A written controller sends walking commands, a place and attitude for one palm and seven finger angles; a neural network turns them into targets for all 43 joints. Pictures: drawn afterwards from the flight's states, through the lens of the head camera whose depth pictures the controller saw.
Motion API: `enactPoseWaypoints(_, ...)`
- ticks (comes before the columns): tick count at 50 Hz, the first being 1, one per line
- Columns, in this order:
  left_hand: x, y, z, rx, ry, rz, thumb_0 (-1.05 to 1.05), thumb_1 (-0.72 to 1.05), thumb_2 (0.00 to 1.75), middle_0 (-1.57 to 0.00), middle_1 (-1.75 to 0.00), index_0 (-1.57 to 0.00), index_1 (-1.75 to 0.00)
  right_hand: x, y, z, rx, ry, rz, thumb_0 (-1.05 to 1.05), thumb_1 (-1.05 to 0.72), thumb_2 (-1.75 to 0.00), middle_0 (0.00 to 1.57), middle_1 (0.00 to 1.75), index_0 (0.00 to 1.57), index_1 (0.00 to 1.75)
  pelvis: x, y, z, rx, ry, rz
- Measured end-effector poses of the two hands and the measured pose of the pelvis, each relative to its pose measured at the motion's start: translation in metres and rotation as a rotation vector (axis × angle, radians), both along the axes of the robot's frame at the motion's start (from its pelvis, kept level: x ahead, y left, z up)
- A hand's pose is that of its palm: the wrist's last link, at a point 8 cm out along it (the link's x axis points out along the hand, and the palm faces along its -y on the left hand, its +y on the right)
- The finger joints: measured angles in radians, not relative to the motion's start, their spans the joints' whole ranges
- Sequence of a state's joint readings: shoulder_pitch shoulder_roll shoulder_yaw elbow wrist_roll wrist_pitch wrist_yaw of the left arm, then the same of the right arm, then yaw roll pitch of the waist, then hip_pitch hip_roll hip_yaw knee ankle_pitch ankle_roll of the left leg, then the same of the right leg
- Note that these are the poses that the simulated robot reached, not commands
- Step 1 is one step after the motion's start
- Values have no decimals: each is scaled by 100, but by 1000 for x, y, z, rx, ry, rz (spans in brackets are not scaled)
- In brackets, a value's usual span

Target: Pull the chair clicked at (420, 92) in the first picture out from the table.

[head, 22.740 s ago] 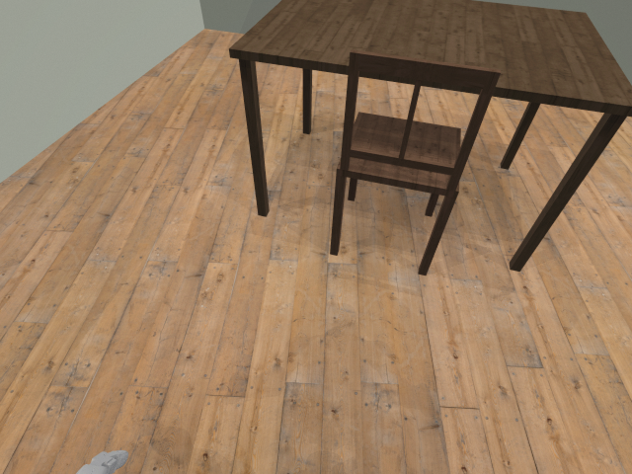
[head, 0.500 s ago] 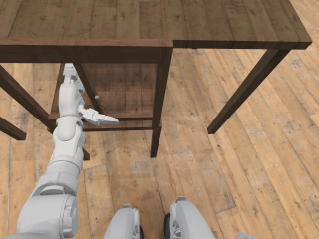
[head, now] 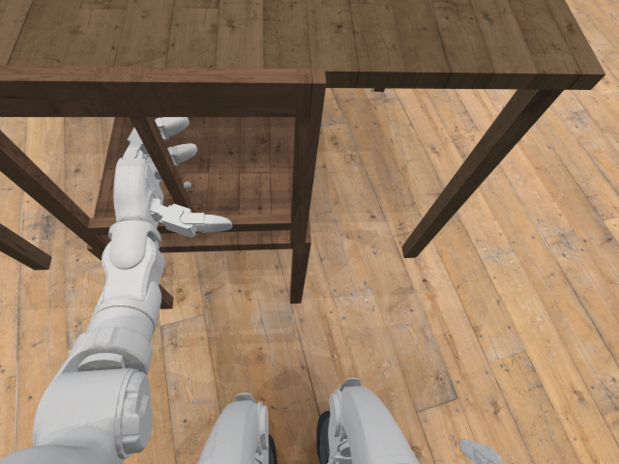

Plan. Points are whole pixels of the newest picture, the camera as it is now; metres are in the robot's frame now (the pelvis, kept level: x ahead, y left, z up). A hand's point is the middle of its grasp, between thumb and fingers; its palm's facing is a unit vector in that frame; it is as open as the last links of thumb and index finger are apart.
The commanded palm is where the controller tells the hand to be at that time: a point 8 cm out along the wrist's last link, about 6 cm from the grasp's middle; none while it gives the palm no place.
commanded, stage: hook a spindle and tug to test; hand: left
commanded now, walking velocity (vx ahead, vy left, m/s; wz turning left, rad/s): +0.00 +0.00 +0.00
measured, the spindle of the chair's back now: (171, 177) +0.48 +0.17 +0.00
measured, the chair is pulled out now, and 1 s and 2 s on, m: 0.00 0.03 0.13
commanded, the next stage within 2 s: step backward, pulling the chair out in 1.04 s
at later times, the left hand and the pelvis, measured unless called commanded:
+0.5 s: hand (189, 184) +0.46 +0.14 +0.02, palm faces +0.03 -1.00 -0.01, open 4.9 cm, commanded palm +0.43 +0.18 +0.02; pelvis +0.00 +0.00 +0.00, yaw +0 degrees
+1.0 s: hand (193, 203) +0.43 +0.13 +0.02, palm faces +0.02 -1.00 -0.01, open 4.8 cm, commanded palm +0.40 +0.18 +0.02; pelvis +0.02 +0.00 +0.01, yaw +0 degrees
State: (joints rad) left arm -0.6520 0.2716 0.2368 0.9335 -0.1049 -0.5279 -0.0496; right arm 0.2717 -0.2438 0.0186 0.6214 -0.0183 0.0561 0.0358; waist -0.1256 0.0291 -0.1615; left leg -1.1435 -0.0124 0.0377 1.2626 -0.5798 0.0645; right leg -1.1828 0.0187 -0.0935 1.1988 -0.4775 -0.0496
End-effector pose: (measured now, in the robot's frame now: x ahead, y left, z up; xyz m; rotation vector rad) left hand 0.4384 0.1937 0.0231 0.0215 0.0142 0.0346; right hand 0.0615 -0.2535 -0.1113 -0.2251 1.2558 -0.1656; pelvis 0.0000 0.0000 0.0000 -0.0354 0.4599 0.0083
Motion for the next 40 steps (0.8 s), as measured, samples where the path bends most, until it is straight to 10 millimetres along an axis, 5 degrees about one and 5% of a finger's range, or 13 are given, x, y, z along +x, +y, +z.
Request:
enactPoseWaypoints(10,-1,0,2,-2,-23,-3,-1,4,54,-46,-132,-46,-132,-4,-4,2,-13,2,-1,1,-91,-90,20,30,20,29,0,-2,0,-1,0,2)
enactPoseWaypoints(24,3,-2,-2,-6,-7,-2,1,74,84,-50,-144,-49,-145,-2,-3,0,-14,-2,3,1,-91,-90,20,30,20,29,-1,1,-2,-2,6,2)
enactPoseWaypoints(40,-10,-7,0,-10,6,-4,2,83,85,-46,-145,-46,-145,14,5,6,21,-23,-9,1,-91,-90,20,30,20,29,12,4,6,-2,0,-7)
